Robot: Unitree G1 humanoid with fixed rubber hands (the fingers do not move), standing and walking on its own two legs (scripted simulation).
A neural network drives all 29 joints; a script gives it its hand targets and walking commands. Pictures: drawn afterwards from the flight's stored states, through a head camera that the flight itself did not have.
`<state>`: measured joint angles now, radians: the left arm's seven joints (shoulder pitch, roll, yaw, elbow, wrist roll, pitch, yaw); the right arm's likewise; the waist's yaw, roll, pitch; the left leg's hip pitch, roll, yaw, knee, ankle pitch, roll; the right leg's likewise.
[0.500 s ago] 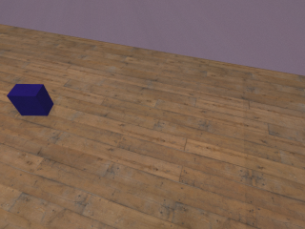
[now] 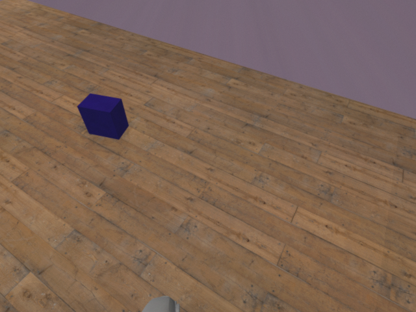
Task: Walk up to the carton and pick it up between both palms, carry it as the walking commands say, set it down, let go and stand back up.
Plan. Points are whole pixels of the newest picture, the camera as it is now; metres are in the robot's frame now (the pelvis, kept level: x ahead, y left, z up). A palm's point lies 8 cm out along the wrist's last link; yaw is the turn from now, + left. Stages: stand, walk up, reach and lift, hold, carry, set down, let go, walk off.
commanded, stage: walk up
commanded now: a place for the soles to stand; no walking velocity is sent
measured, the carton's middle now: (104, 116) +1.39 +0.75 -0.65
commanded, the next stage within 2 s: none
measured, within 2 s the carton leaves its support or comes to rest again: neither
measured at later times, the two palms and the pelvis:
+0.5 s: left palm (60, 287) +0.20 +0.32 -0.13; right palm (269, 280) +0.24 -0.14 -0.16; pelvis +0.17 +0.07 -0.02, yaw +15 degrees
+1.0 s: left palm out of the picture +0.13 +0.32 -0.13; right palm (205, 165) +0.54 +0.03 -0.11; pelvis +0.32 +0.17 +0.00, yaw +34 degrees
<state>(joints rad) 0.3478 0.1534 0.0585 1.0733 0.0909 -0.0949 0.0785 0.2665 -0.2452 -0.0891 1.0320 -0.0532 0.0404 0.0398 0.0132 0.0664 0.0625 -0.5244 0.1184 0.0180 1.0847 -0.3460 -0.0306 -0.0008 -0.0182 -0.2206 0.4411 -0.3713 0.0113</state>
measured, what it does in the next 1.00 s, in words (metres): walks ahead, turning left: left foot, then right foot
